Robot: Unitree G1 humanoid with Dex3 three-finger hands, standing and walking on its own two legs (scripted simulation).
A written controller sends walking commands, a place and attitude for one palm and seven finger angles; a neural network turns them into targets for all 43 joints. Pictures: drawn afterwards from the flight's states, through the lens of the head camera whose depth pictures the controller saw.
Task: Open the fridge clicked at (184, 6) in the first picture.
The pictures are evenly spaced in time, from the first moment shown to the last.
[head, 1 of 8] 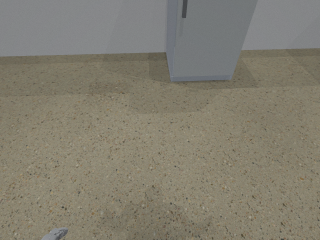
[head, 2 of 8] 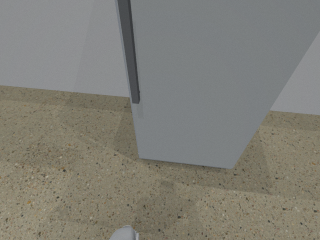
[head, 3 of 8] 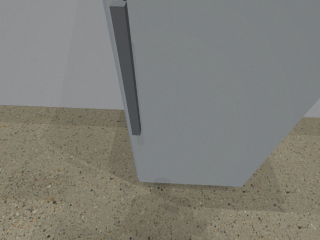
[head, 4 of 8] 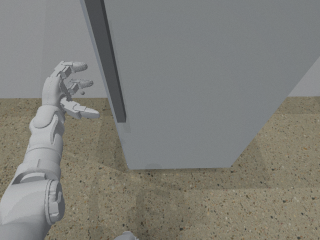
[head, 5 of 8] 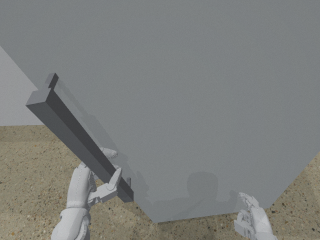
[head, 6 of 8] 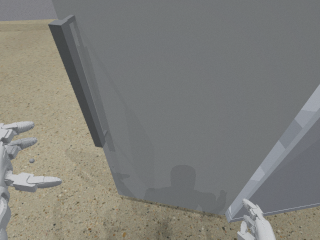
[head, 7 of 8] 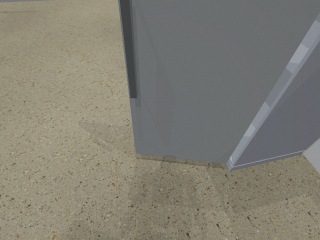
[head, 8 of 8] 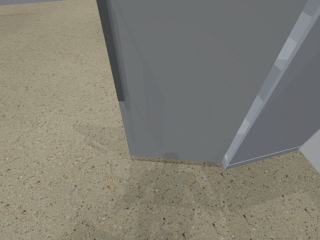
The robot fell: no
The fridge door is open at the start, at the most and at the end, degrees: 0 78 70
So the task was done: yes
